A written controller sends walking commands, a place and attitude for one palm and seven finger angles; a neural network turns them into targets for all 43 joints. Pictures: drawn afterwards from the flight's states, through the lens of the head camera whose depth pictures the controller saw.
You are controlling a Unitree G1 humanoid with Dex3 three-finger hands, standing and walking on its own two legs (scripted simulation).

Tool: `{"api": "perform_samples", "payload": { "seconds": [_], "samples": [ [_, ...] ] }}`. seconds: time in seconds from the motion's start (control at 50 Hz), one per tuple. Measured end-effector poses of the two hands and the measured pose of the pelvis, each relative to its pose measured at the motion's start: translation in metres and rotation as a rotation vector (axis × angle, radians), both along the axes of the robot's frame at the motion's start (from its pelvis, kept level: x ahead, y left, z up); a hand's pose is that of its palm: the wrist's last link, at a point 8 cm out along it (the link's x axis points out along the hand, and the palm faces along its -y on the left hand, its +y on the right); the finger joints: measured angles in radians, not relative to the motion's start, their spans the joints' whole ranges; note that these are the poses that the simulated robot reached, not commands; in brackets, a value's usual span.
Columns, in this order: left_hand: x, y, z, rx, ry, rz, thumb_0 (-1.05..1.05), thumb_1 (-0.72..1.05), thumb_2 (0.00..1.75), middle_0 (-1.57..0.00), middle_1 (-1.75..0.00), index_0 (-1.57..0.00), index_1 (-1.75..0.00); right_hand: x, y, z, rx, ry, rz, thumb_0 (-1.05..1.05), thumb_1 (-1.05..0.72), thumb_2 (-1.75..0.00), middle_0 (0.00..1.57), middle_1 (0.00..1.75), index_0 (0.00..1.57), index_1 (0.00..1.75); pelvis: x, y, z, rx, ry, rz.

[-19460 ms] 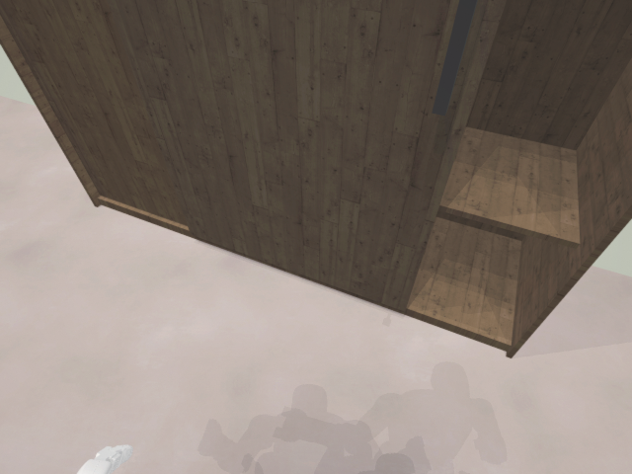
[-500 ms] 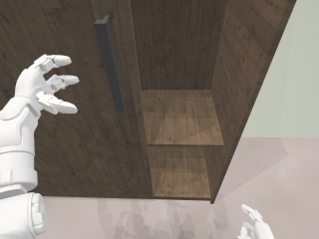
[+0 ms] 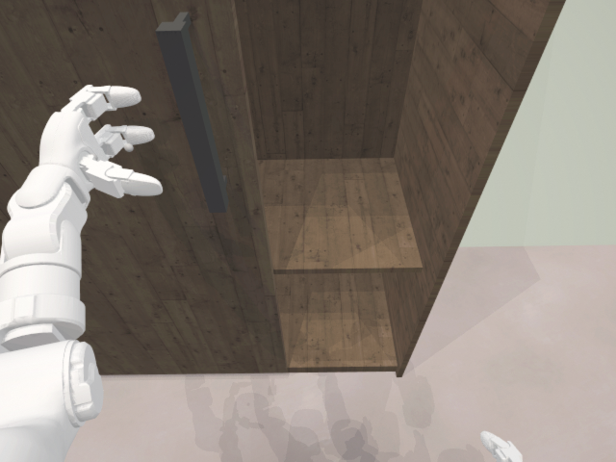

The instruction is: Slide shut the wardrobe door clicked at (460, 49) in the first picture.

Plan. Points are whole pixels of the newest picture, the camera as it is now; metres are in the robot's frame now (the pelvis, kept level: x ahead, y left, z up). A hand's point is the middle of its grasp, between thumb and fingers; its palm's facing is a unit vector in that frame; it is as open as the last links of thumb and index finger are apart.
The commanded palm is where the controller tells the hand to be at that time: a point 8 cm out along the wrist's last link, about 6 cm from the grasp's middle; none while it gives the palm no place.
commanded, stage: move the hooked fingers beside the handle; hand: left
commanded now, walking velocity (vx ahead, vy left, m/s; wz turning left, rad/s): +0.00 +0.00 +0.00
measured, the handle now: (203, 124) +0.49 +0.16 +0.21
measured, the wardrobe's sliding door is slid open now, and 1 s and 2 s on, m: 0.36 0.36 0.36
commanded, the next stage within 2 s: feel for the door with the fingertips in 1.36 s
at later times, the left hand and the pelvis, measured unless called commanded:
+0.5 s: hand (129, 148) +0.42 +0.23 +0.22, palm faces +0.09 -0.99 -0.04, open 14.0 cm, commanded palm +0.40 +0.28 +0.21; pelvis +0.00 +0.00 +0.00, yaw +0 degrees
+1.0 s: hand (137, 139) +0.43 +0.22 +0.22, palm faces +0.06 -1.00 +0.00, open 14.0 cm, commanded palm +0.41 +0.28 +0.21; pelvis +0.00 +0.00 +0.00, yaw -1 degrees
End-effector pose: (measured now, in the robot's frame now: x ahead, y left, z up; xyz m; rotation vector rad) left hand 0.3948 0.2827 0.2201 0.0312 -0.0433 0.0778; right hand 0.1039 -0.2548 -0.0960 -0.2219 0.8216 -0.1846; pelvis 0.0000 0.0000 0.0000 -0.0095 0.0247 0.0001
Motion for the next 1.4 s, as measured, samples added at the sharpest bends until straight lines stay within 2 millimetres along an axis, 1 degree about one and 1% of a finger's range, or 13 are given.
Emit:
{"api": "perform_samples", "payload": {
  "seconds": [0.1,0.2,0.3,0.42,0.52,0.6,0.7,0.8,0.88,1.04,1.16,1.3,1.4],
  "samples": [
    [0.013,-0.005,0.014,-0.015,-0.027,-0.017,-0.01,-0.5,0.3,-0.3,-1.2,-0.3,-1.2,-0.01,-0.003,-0.002,-0.007,0.027,-0.014,0.01,-0.91,-0.9,0.2,0.3,0.2,0.3,0.002,0.0,0.0,-0.001,0.004,0.001],
    [0.021,-0.003,-0.001,-0.011,0.07,-0.002,-0.01,-0.5,0.3,-0.3,-1.2,-0.3,-1.2,-0.019,-0.007,-0.006,0.005,0.045,-0.046,0.01,-0.91,-0.9,0.2,0.3,0.2,0.3,0.002,0.001,-0.001,0.0,0.023,-0.012],
    [0.012,-0.007,-0.006,0.003,0.015,-0.016,-0.01,-0.5,0.3,-0.3,-1.2,-0.3,-1.2,-0.023,-0.007,-0.006,0.01,0.054,-0.054,0.01,-0.91,-0.9,0.2,0.3,0.2,0.3,0.005,0.002,0.0,0.001,0.017,-0.021],
    [0.003,-0.003,0.004,-0.016,-0.035,-0.001,-0.01,-0.5,0.3,-0.3,-1.2,-0.3,-1.2,-0.015,-0.005,-0.002,0.011,0.031,-0.038,0.01,-0.91,-0.9,0.2,0.3,0.2,0.3,0.004,-0.001,0.0,0.001,0.0,-0.015],
    [0.002,0.001,-0.004,0.009,0.05,0.017,-0.01,-0.5,0.3,-0.3,-1.2,-0.3,-1.2,-0.003,-0.003,-0.002,0.013,0.008,-0.017,0.01,-0.91,-0.9,0.2,0.3,0.2,0.3,-0.001,-0.001,-0.001,-0.001,0.004,-0.002],
    [0.001,-0.007,-0.004,0.004,0.033,-0.005,-0.01,-0.5,0.3,-0.3,-1.2,-0.3,-1.2,0.004,-0.002,-0.001,0.009,-0.003,0.0,0.01,-0.91,-0.9,0.2,0.3,0.2,0.3,-0.002,-0.001,0.0,-0.001,0.007,0.003],
    [0.005,-0.016,0.006,-0.025,-0.029,-0.023,-0.01,-0.5,0.3,-0.3,-1.2,-0.3,-1.2,0.009,0.0,0.001,0.012,-0.025,0.003,0.01,-0.91,-0.9,0.2,0.3,0.2,0.3,-0.001,-0.002,0.0,0.0,0.002,0.0],
    [0.014,-0.01,0.001,-0.018,0.042,0.012,-0.01,-0.5,0.3,-0.3,-1.2,-0.3,-1.2,0.005,-0.002,0.001,0.019,-0.02,-0.012,0.01,-0.91,-0.9,0.2,0.3,0.2,0.3,-0.001,-0.004,-0.001,0.002,0.011,-0.004],
    [0.014,-0.006,-0.007,0.018,0.062,0.017,-0.01,-0.5,0.3,-0.3,-1.2,-0.3,-1.2,-0.005,-0.005,-0.003,0.019,0.01,-0.025,0.01,-0.91,-0.9,0.2,0.3,0.2,0.3,0.0,-0.003,-0.001,0.002,0.017,-0.009],
    [0.011,-0.006,0.003,-0.035,-0.021,-0.01,-0.01,-0.5,0.3,-0.3,-1.2,-0.3,-1.2,-0.017,-0.009,-0.005,0.005,0.052,-0.04,0.01,-0.91,-0.9,0.2,0.3,0.2,0.3,0.004,-0.005,0.0,0.001,0.008,-0.01],
    [0.013,-0.002,-0.01,0.022,0.068,0.009,-0.01,-0.5,0.3,-0.3,-1.2,-0.3,-1.2,-0.017,-0.01,-0.006,0.007,0.049,-0.043,0.01,-0.91,-0.9,0.2,0.3,0.2,0.3,0.002,-0.002,-0.001,0.0,0.019,-0.007],
    [0.01,-0.014,0.001,-0.041,-0.032,-0.028,-0.01,-0.5,0.3,-0.3,-1.2,-0.3,-1.2,-0.006,-0.006,-0.003,0.006,0.024,-0.029,0.01,-0.91,-0.9,0.2,0.3,0.2,0.3,0.005,-0.002,0.0,0.0,0.009,-0.009],
    [0.015,-0.008,-0.003,0.002,0.04,0.009,-0.01,-0.5,0.3,-0.3,-1.2,-0.3,-1.2,0.001,-0.003,0.0,0.017,-0.001,-0.022,0.01,-0.91,-0.9,0.2,0.3,0.2,0.3,0.002,-0.002,-0.001,0.0,0.013,-0.007]
  ]
}}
